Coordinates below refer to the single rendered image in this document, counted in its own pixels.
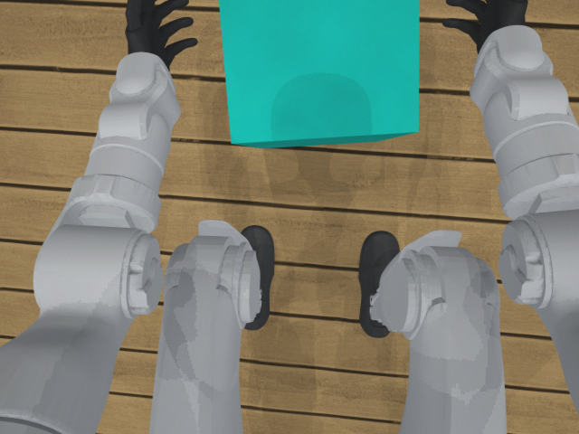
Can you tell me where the robot left hand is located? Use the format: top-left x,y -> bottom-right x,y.
125,0 -> 198,72

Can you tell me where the robot right forearm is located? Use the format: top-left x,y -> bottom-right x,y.
470,25 -> 579,220

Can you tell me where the robot left forearm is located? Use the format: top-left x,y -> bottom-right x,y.
33,52 -> 181,307

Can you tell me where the carton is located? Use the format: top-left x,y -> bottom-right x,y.
219,0 -> 420,148

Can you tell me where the robot right foot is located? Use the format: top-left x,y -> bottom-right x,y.
358,231 -> 400,338

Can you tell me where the right robot upper arm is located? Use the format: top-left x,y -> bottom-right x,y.
498,209 -> 579,414

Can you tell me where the robot right hand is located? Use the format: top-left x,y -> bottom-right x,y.
442,0 -> 528,55

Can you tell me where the left robot upper arm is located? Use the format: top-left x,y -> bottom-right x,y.
0,224 -> 164,434

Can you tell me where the left robot thigh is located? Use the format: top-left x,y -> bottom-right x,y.
149,236 -> 260,434

